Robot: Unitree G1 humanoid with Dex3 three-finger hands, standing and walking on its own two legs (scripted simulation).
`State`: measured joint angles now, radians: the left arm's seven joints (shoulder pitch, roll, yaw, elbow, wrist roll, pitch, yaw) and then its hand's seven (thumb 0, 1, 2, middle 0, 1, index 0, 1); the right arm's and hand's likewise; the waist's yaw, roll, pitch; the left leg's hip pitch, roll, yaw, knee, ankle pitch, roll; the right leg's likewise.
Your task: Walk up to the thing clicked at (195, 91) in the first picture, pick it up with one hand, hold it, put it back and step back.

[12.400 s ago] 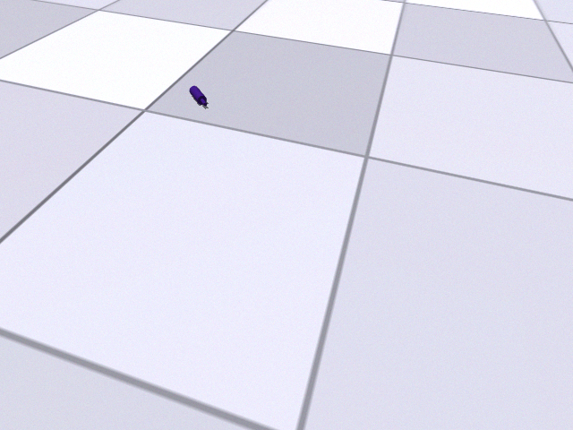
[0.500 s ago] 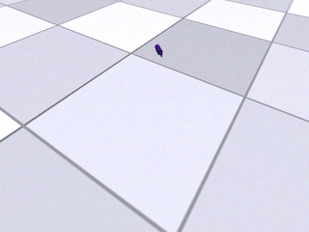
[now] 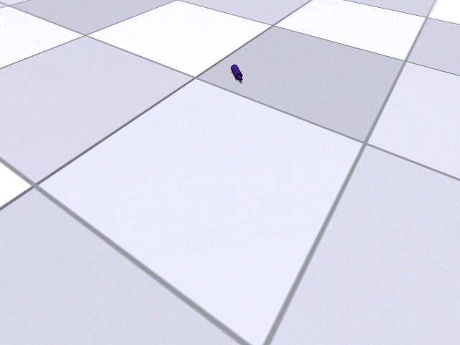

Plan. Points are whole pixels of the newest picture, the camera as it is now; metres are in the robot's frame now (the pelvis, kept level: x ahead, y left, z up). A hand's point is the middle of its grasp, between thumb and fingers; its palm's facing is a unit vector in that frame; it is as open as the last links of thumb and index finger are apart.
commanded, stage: stand
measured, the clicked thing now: (237, 73) +2.31 -0.02 -0.75
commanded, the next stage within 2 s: walk up in 0.84 s
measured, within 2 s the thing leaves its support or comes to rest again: neither
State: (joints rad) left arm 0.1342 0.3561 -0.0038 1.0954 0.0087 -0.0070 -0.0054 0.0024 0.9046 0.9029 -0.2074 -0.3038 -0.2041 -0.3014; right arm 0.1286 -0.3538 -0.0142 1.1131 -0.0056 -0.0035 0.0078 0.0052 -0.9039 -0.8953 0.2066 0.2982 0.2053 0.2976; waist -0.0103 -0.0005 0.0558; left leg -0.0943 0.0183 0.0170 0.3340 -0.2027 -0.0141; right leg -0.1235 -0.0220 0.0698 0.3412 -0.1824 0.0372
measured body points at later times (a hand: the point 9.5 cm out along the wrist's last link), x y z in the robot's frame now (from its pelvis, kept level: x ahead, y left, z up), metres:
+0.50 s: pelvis +0.00 +0.00 +0.00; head +0.01 +0.00 +0.45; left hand +0.07 +0.30 -0.13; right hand +0.07 -0.31 -0.13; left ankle -0.01 +0.13 -0.75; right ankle +0.00 -0.15 -0.75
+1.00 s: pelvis +0.01 +0.00 -0.01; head +0.01 -0.03 +0.44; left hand +0.11 +0.31 -0.11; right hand +0.08 -0.34 -0.13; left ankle -0.01 +0.13 -0.75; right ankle +0.01 -0.14 -0.72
